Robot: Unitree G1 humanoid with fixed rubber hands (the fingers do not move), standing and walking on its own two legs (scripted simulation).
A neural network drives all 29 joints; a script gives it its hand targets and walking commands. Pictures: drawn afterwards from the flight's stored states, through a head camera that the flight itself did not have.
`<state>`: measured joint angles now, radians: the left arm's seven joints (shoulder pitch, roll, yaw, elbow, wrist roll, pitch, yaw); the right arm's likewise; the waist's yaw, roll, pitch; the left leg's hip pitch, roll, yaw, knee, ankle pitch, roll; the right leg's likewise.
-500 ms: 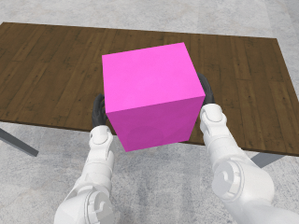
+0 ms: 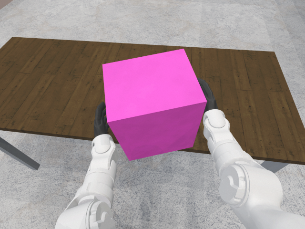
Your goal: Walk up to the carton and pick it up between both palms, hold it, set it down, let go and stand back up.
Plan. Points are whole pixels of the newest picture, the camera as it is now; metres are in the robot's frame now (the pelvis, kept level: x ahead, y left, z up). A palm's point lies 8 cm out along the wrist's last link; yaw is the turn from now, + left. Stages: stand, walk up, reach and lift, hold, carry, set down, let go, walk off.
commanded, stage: reach and lift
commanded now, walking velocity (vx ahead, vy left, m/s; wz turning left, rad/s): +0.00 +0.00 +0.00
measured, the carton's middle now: (153, 111) +0.45 +0.05 +0.03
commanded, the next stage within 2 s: none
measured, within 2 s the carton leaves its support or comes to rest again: neither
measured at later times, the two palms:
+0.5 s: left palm (100, 124) +0.38 +0.18 +0.06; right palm (213, 103) +0.45 -0.11 +0.09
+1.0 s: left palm (94, 108) +0.38 +0.18 +0.12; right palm (225, 95) +0.42 -0.12 +0.15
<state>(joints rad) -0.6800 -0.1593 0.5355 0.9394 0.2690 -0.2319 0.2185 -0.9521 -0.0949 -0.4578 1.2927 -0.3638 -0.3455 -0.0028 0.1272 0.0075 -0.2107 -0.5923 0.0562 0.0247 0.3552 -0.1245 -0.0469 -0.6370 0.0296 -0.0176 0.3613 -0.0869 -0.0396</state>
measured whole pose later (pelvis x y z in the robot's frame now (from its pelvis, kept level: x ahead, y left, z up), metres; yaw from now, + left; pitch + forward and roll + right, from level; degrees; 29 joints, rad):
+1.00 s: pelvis -0.02 +0.00 +0.01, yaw +1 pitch +8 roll +0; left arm -0.84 -0.01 0.41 0.94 0.13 0.15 0.16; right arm -0.95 -0.08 -0.22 1.10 -0.03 0.04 -0.13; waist 0.06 0.00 -0.15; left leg -0.36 0.06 0.01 0.36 -0.13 -0.04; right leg -0.40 0.03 -0.03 0.36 -0.10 -0.04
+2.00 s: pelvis -0.01 +0.00 +0.01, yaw +2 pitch -3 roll +0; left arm -0.83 0.04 0.42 0.57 0.27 0.57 0.01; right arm -0.89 0.02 -0.18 0.79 0.07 0.29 -0.25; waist -0.06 -0.02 -0.04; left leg -0.13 0.05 -0.02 0.36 -0.18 -0.04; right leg -0.14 0.02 -0.06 0.33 -0.14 -0.03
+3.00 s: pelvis -0.01 +0.01 +0.01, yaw +3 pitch -7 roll -1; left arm -0.69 0.00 0.36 0.20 0.29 0.82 -0.01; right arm -0.79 0.00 -0.05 0.50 0.25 0.44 -0.33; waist -0.09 -0.04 -0.01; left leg -0.07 0.04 -0.03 0.38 -0.18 -0.04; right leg -0.07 0.02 -0.06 0.33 -0.14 -0.02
